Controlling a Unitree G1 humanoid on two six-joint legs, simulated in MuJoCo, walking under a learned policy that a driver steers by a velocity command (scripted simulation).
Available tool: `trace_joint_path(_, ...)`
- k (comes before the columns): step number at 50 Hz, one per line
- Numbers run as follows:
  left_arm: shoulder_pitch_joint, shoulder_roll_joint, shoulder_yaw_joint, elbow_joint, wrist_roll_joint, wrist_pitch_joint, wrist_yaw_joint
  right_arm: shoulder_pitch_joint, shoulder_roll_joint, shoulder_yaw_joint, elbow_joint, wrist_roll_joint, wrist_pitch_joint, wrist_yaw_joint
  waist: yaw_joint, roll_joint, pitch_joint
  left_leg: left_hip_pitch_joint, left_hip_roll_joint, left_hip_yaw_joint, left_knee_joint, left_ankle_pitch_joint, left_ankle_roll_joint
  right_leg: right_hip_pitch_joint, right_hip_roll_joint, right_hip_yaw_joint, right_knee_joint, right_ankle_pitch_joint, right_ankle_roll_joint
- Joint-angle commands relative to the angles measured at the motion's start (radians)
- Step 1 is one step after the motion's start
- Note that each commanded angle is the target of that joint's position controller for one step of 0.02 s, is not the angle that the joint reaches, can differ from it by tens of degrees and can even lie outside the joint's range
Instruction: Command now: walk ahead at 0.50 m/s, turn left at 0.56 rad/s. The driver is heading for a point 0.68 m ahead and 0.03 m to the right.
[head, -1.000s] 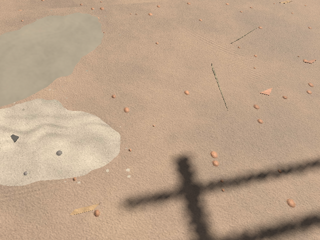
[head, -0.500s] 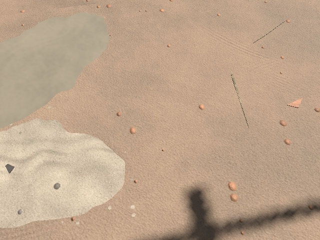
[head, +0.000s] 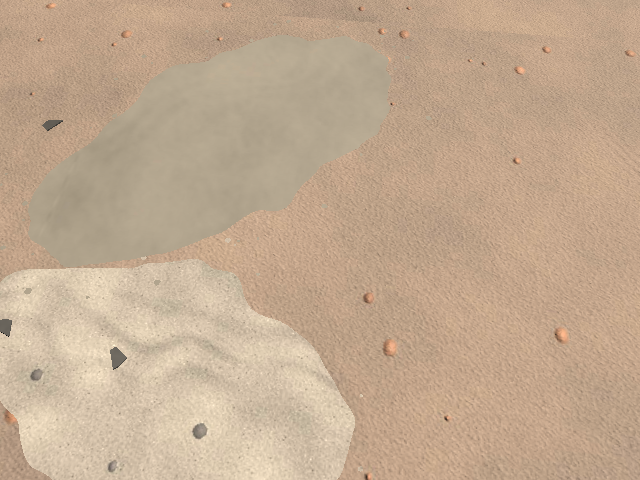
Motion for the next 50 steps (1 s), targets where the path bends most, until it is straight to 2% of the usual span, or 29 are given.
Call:
trace_joint_path(1, -0.087, 0.126, 0.02, -0.127, 0.012, -0.065, 0.001, 0.131, -0.133, -0.042, -0.041, -0.004, -0.019, -0.01, -0.053, -0.007, -0.169, 0.511, 0.283, -0.502, -0.33, 0.101, 0.209, -0.485, -0.064, 0.116, 0.053, 0.112, -0.024)
trace_joint_path(3, -0.052, 0.131, 0.028, -0.124, 0.028, -0.042, 0.0, 0.08, -0.111, -0.032, -0.069, -0.019, -0.02, -0.018, -0.002, 0.023, -0.144, 0.373, 0.242, -0.426, -0.37, 0.234, 0.204, -0.377, -0.086, 0.12, -0.023, 0.162, -0.002)
trace_joint_path(5, -0.052, 0.102, 0.023, -0.128, 0.038, -0.022, 0.001, 0.091, -0.13, -0.037, -0.067, -0.01, -0.023, -0.029, 0.008, 0.017, -0.123, 0.296, 0.222, -0.363, -0.389, 0.321, 0.208, -0.359, -0.08, 0.095, -0.109, 0.201, 0.034)
trace_joint_path(7, -0.12, 0.079, 0.013, -0.153, 0.041, -0.014, 0.003, 0.118, -0.157, -0.045, -0.058, -0.007, -0.021, -0.044, -0.008, 0.024, -0.091, 0.249, 0.19, -0.311, -0.399, 0.329, 0.19, -0.369, -0.062, 0.08, -0.246, 0.306, 0.064)
trace_joint_path(10, -0.217, 0.048, -0.002, -0.17, 0.034, -0.019, -0.006, 0.149, -0.153, -0.043, -0.043, -0.003, -0.013, -0.056, -0.053, 0.067, -0.081, 0.216, 0.135, -0.241, -0.385, 0.229, 0.131, -0.295, -0.021, 0.062, -0.494, 0.53, 0.071)
trace_joint_path(12, -0.273, 0.047, -0.006, -0.182, 0.025, -0.027, -0.017, 0.196, -0.149, -0.04, -0.02, -0.003, -0.013, -0.055, -0.088, 0.079, -0.075, 0.221, 0.151, -0.256, -0.388, 0.159, 0.115, -0.249, -0.003, 0.054, -0.573, 0.627, 0.064)
trace_joint_path(15, -0.312, 0.078, 0.003, -0.199, 0.02, -0.039, -0.029, 0.237, -0.142, -0.038, 0.008, 0.0, -0.011, -0.053, -0.101, 0.089, -0.057, 0.335, 0.205, -0.314, -0.33, 0.143, 0.107, -0.284, -0.004, 0.075, -0.645, 0.581, 0.026)
trace_joint_path(18, -0.269, 0.107, 0.017, -0.196, 0.02, -0.048, -0.034, 0.234, -0.149, -0.042, 0.021, -0.005, 0.0, -0.057, -0.067, 0.122, -0.053, 0.43, 0.25, -0.361, -0.262, 0.261, 0.087, -0.259, 0.004, 0.065, -0.676, 0.448, -0.025)
trace_joint_path(19, -0.198, 0.122, 0.027, -0.177, 0.022, -0.051, -0.031, 0.214, -0.146, -0.04, 0.018, -0.005, 0.004, -0.057, -0.024, 0.126, -0.082, 0.436, 0.228, -0.343, -0.191, 0.397, 0.07, -0.166, 0.026, 0.038, -0.711, 0.437, -0.05)
trace_joint_path(20, -0.08, 0.155, 0.044, -0.148, 0.029, -0.054, -0.026, 0.204, -0.121, -0.029, 0.01, -0.01, 0.006, -0.055, 0.033, 0.106, -0.173, 0.404, 0.173, -0.3, -0.038, 0.486, 0.043, 0.018, 0.006, 0.047, -0.705, 0.471, -0.087)
trace_joint_path(21, 0.078, 0.212, 0.057, -0.132, 0.041, -0.054, -0.022, 0.227, -0.081, -0.01, -0.011, -0.027, 0.005, -0.056, 0.083, -0.006, -0.331, 0.236, 0.099, -0.244, 0.244, 0.287, 0.003, 0.31, -0.159, 0.236, -0.661, 0.489, -0.165)
trace_joint_path(22, 0.166, 0.267, 0.077, -0.085, 0.034, -0.041, -0.031, 0.376, -0.006, 0.011, -0.008, 0.0, -0.009, -0.052, 0.033, -0.321, -0.434, -0.138, -0.056, -0.166, 0.58, -0.323, -0.076, 0.618, -0.353, 0.699, -0.775, 0.243, -0.327)
trace_joint_path(23, 0.172, 0.17, 0.053, -0.082, 0.002, -0.038, -0.036, 0.323, -0.098, -0.001, 0.003, 0.014, -0.016, -0.053, 0.073, -0.212, -0.364, -0.277, -0.01, -0.237, 0.683, -0.38, -0.074, 0.595, -0.354, 0.803, -0.865, -0.014, -0.306)
trace_joint_path(24, 0.106, 0.125, 0.038, -0.093, 0.004, -0.033, -0.031, 0.192, -0.144, -0.014, -0.022, 0.018, -0.019, -0.052, 0.087, -0.121, -0.216, -0.324, 0.036, -0.212, 0.695, -0.29, -0.069, 0.467, -0.318, 0.654, -0.883, -0.01, -0.259)
trace_joint_path(25, 0.047, 0.113, 0.03, -0.104, 0.019, -0.026, -0.028, 0.123, -0.135, -0.011, -0.041, 0.004, -0.022, -0.053, 0.065, -0.051, -0.143, -0.301, 0.082, -0.167, 0.658, -0.214, -0.069, 0.337, -0.278, 0.54, -0.898, 0.098, -0.237)
trace_joint_path(26, 0.014, 0.094, 0.022, -0.103, 0.027, -0.023, -0.027, 0.092, -0.122, -0.012, -0.051, -0.011, -0.027, -0.05, 0.043, -0.04, -0.091, -0.279, 0.113, -0.152, 0.594, -0.162, -0.073, 0.241, -0.242, 0.467, -0.919, 0.206, -0.237)
trace_joint_path(27, 0.001, 0.08, 0.015, -0.103, 0.036, -0.025, -0.025, 0.105, -0.107, -0.013, -0.05, -0.014, -0.027, -0.046, 0.016, -0.067, -0.09, -0.224, 0.14, -0.148, 0.549, -0.127, -0.075, 0.187, -0.21, 0.408, -0.938, 0.289, -0.227)
trace_joint_path(30, 0.015, 0.091, 0.017, -0.082, 0.021, -0.031, -0.021, 0.125, -0.058, -0.002, -0.045, -0.012, -0.019, -0.043, -0.005, -0.092, -0.093, -0.19, 0.159, -0.111, 0.44, -0.109, -0.096, 0.137, -0.185, 0.302, -0.981, 0.45, -0.243)
trace_joint_path(33, 0.037, 0.131, 0.027, -0.062, 0.014, -0.024, -0.012, 0.034, -0.034, 0.011, -0.074, -0.019, -0.022, -0.042, 0.016, -0.067, -0.07, -0.213, 0.169, -0.087, 0.262, 0.019, -0.118, 0.131, -0.175, 0.222, -1.013, 0.536, -0.243)
trace_joint_path(36, 0.074, 0.144, 0.027, -0.04, 0.006, -0.014, -0.008, -0.06, -0.017, 0.02, -0.092, -0.014, -0.031, -0.033, 0.051, -0.066, -0.054, -0.163, 0.146, -0.061, 0.075, 0.188, -0.12, 0.129, -0.14, 0.144, -1.015, 0.557, -0.21)
trace_joint_path(39, 0.14, 0.149, 0.026, -0.007, -0.001, -0.002, -0.008, -0.154, -0.019, 0.02, -0.118, -0.005, -0.039, -0.02, 0.087, -0.064, -0.032, -0.126, 0.119, -0.048, -0.026, 0.25, -0.116, 0.158, -0.157, 0.147, -0.995, 0.547, -0.202)
trace_joint_path(41, 0.151, 0.15, 0.025, 0.009, 0.002, 0.014, -0.002, -0.18, -0.027, 0.015, -0.132, -0.009, -0.047, -0.009, 0.08, -0.072, -0.024, -0.123, 0.095, -0.046, -0.087, 0.23, -0.097, 0.221, -0.171, 0.146, -0.934, 0.667, -0.181)
trace_joint_path(43, 0.141, 0.164, 0.029, 0.015, 0.006, 0.028, 0.006, -0.144, -0.051, 0.004, -0.125, -0.018, -0.055, -0.001, 0.046, -0.093, -0.063, -0.047, 0.072, -0.047, -0.13, 0.207, -0.067, 0.268, -0.176, 0.147, -0.842, 0.801, -0.147)
trace_joint_path(45, 0.103, 0.159, 0.025, 0.003, 0.006, 0.03, 0.011, 0.038, -0.105, -0.021, -0.067, -0.036, -0.059, -0.009, -0.056, -0.079, -0.18, 0.24, 0.051, -0.02, -0.2, 0.359, -0.018, 0.22, -0.107, 0.103, -0.631, 0.941, -0.091)
trace_joint_path(46, 0.096, 0.111, 0.006, -0.027, 0.03, 0.024, 0.013, 0.165, -0.17, -0.034, -0.046, -0.056, -0.058, -0.02, -0.098, 0.01, -0.318, 0.517, 0.209, -0.157, -0.114, 0.735, 0.04, 0.058, -0.048, 0.071, -0.4, 0.689, -0.045)
trace_joint_path(47, 0.28, 0.002, -0.032, -0.006, 0.04, 0.017, 0.003, 0.187, -0.199, -0.031, -0.043, -0.065, -0.042, -0.023, -0.034, 0.27, -0.475, 0.844, 0.493, -0.478, -0.069, 1.008, 0.236, -0.258, 0.083, 0.058, -0.035, -0.128, 0.028)
trace_joint_path(48, 0.295, 0.096, -0.012, 0.033, 0.017, 0.018, -0.002, 0.228, -0.134, -0.022, -0.034, -0.041, -0.026, -0.017, -0.079, 0.194, -0.562, 0.828, 0.478, -0.546, -0.104, 0.86, 0.249, -0.293, 0.069, 0.183, 0.071, -0.231, 0.03)
trace_joint_path(49, 0.192, 0.144, 0.004, 0.008, -0.006, 0.024, -0.001, 0.158, -0.112, -0.013, -0.035, -0.028, -0.019, -0.017, -0.077, 0.139, -0.415, 0.707, 0.423, -0.433, -0.147, 0.765, 0.208, -0.354, 0.029, 0.163, 0.094, -0.186, 0.035)
trace_joint_path(50, 0.117, 0.128, 0.001, -0.011, -0.001, 0.035, 0.007, 0.074, -0.081, -0.001, -0.035, -0.025, -0.016, -0.018, -0.049, 0.079, -0.31, 0.571, 0.37, -0.361, -0.186, 0.695, 0.172, -0.36, -0.012, 0.127, 0.041, -0.116, 0.045)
